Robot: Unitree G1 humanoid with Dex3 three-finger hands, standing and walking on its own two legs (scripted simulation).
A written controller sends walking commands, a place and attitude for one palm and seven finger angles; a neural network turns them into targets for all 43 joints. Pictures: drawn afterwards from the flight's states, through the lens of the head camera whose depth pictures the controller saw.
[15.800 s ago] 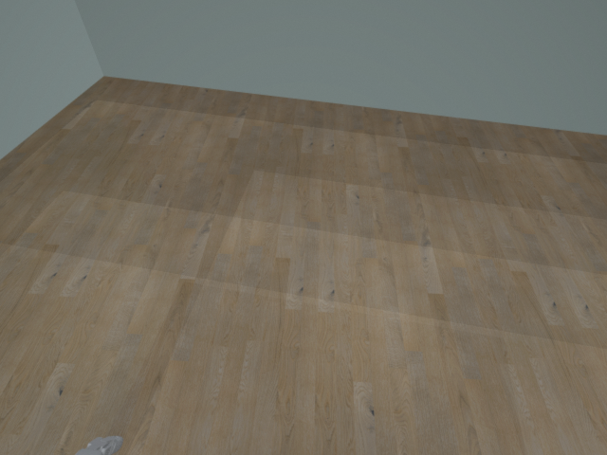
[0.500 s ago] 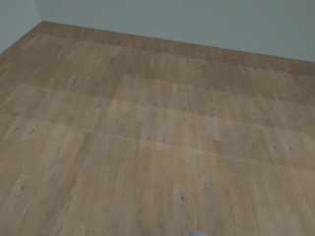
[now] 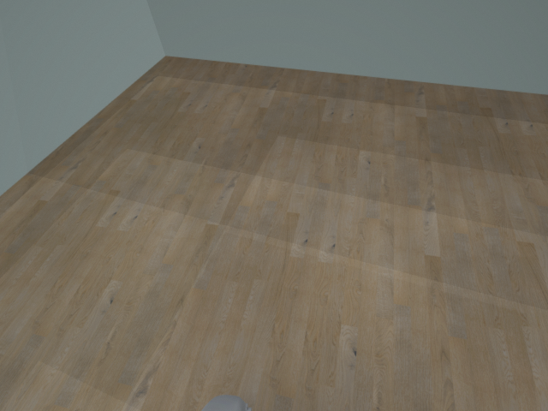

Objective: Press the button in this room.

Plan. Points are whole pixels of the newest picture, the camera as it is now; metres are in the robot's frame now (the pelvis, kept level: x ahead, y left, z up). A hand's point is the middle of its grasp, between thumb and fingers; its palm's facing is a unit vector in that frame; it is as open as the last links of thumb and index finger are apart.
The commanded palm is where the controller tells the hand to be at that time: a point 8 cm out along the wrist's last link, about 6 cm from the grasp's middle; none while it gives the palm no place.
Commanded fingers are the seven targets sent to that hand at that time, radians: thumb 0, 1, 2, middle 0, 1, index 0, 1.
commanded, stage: stand and wait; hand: left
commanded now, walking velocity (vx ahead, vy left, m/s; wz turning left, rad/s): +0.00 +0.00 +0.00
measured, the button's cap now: out of the picture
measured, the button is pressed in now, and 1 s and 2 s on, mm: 0 0 0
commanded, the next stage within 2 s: turn or walk to find it in 0.02 s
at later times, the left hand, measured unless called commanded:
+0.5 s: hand out of the picture -0.02 +0.22 -0.18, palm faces -0.02 -0.98 -0.21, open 7.4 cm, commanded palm none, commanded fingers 0.00 0.90 0.90 -0.20 -0.30 -0.20 -0.30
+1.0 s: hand out of the picture +0.08 +0.21 -0.18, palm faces -0.31 -0.92 -0.23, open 7.4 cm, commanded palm none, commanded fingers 0.00 0.90 0.90 -0.20 -0.30 -0.20 -0.30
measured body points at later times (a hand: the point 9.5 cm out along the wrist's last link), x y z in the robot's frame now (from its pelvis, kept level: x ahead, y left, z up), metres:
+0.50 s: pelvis -0.04 +0.03 -0.01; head -0.02 +0.02 +0.44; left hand -0.02 +0.27 -0.17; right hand +0.04 -0.21 -0.16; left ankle -0.06 +0.16 -0.74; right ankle -0.05 -0.09 -0.71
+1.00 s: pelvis -0.07 +0.04 -0.01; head -0.03 +0.04 +0.43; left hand +0.09 +0.26 -0.16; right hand -0.08 -0.24 -0.15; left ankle -0.04 +0.16 -0.75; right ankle -0.04 -0.09 -0.74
